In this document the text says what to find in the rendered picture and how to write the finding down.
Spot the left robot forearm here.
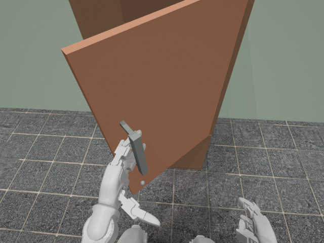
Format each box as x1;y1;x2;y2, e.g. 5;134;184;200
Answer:
81;204;120;243

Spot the handle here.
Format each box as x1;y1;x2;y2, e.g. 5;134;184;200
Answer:
119;120;148;176

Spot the cupboard door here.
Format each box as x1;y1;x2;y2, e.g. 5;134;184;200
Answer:
61;0;248;195

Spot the right robot hand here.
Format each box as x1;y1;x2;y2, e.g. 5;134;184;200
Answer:
236;197;277;243

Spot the left robot thigh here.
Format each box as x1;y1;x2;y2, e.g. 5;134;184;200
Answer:
117;228;147;243

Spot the left robot hand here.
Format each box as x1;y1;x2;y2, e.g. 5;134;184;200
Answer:
98;130;160;227

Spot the robot left shin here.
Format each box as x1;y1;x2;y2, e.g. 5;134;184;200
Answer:
131;225;141;229

